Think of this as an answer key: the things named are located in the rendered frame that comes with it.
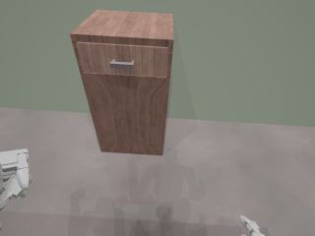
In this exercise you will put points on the robot right hand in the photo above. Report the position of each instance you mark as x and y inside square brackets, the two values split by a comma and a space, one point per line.
[251, 227]

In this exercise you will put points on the drawer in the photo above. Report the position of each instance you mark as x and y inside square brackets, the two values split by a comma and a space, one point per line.
[148, 60]

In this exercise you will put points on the handle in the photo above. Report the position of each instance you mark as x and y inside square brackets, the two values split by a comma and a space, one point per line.
[122, 65]

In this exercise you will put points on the robot left hand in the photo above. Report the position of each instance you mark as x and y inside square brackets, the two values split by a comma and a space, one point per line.
[15, 171]

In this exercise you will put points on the cabinet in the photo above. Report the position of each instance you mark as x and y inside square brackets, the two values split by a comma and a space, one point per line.
[128, 111]

